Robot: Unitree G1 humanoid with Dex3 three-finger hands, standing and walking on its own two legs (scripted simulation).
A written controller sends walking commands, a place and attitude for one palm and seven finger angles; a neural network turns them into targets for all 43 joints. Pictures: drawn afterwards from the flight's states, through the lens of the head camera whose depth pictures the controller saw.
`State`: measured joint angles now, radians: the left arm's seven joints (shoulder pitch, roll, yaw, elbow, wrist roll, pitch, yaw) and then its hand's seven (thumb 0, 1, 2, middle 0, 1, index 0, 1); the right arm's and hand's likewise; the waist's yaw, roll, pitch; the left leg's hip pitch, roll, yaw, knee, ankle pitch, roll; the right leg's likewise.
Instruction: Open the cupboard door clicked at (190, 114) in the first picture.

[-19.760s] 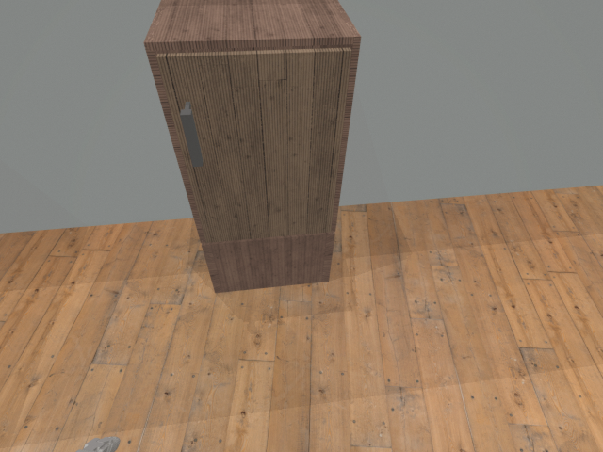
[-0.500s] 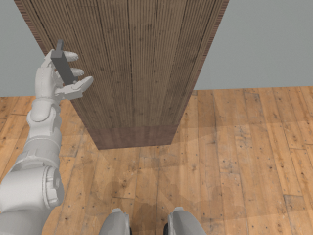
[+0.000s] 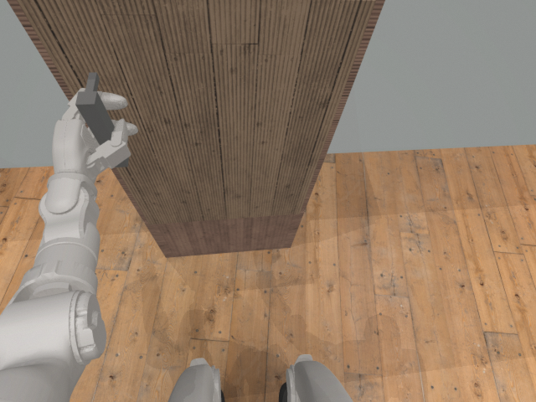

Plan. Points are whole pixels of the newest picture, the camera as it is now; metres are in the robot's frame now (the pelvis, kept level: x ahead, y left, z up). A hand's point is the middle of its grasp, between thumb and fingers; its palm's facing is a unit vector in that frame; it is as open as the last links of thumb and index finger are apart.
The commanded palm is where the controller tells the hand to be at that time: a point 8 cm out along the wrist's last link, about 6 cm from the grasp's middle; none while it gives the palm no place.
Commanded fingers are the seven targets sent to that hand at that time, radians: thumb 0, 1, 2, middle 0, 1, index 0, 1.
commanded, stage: pull the door open along its arc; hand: left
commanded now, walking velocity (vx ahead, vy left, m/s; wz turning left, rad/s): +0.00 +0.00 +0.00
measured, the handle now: (107, 122) +0.52 +0.22 +0.06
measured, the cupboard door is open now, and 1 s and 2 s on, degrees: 0 42 41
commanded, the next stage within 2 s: open thumb and fingers to let go in 0.82 s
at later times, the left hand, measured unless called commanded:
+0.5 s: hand (154, 231) +0.34 +0.13 +0.07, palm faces +0.23 -0.97 +0.07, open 5.9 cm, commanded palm +0.28 +0.18 +0.06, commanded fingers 0.00 0.90 0.90 -0.40 -1.35 -0.40 -1.35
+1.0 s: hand (222, 294) +0.26 +0.05 +0.07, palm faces +0.41 -0.91 -0.03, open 6.0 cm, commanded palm +0.20 +0.09 +0.06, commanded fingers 0.00 0.55 0.75 -0.38 -1.31 -0.38 -1.31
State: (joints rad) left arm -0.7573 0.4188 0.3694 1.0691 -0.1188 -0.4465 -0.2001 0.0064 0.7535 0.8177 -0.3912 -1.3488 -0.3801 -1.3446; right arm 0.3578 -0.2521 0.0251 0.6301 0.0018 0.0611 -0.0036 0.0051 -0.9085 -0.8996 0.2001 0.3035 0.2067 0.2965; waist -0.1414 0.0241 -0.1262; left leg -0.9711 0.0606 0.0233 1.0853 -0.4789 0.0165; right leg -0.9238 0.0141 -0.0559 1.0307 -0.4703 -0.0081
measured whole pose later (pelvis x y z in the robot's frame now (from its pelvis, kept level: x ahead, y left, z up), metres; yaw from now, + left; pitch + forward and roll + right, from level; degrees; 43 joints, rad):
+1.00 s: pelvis +0.02 -0.05 +0.01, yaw +5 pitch +11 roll +1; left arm 0.35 -0.06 -0.26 -0.02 0.10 -0.28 0.51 0.00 0.66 0.76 -0.39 -1.34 -0.38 -1.34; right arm 0.19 -0.18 0.03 0.52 -0.07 -0.03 0.01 0.01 -0.91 -0.90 0.20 0.30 0.21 0.30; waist -0.01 0.04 -0.16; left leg -0.73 0.04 -0.04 1.01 -0.48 -0.05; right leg -0.69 0.00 -0.12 1.03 -0.54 -0.08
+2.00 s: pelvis +0.00 +0.00 +0.00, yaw +3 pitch +11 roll -2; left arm 0.35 0.07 -0.30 -0.08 0.06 -0.31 0.15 -0.01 -0.50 0.30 -0.23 -0.40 -0.18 -0.42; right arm 0.23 -0.20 0.03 0.45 -0.03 -0.04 0.02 0.01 -0.91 -0.90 0.20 0.30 0.21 0.30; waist 0.00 0.04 -0.13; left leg -0.78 0.00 -0.02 1.09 -0.49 0.01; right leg -0.73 -0.02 -0.08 1.06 -0.52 -0.01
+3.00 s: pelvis +0.00 -0.02 -0.01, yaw +2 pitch +13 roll -1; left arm 0.71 0.16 -0.02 -0.31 -0.17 -0.37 -0.11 -0.02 -0.50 0.30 -0.16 -0.30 -0.19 -0.31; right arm 0.25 -0.21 -0.01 0.39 0.02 -0.04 -0.04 0.01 -0.91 -0.90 0.20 0.30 0.21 0.30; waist 0.02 0.04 -0.16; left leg -0.87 0.03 -0.04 1.18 -0.54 -0.01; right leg -0.82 0.00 -0.08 1.16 -0.57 -0.03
